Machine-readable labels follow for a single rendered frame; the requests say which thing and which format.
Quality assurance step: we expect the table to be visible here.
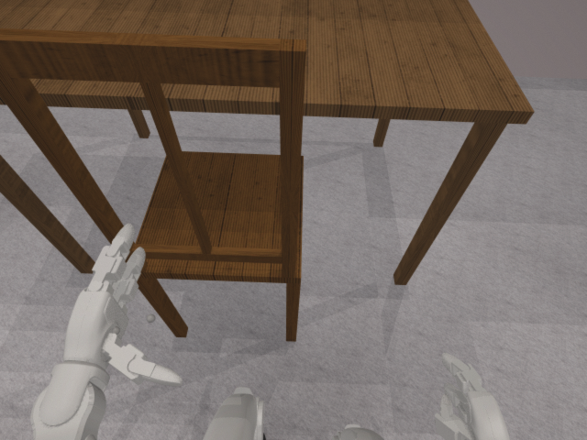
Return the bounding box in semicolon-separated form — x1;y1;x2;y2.
0;0;535;285

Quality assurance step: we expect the left robot hand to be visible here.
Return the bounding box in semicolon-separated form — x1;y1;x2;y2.
63;224;183;386

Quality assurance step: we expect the chair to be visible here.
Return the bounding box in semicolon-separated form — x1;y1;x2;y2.
0;28;306;342

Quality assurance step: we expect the right robot hand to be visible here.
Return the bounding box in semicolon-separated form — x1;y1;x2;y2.
435;353;510;440

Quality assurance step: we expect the left robot forearm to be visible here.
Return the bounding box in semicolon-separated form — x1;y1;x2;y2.
30;361;110;440

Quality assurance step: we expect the left robot thigh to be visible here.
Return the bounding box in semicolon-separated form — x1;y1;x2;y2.
203;393;264;440

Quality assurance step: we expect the robot left shin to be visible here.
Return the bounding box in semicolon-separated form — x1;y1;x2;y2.
234;387;253;395

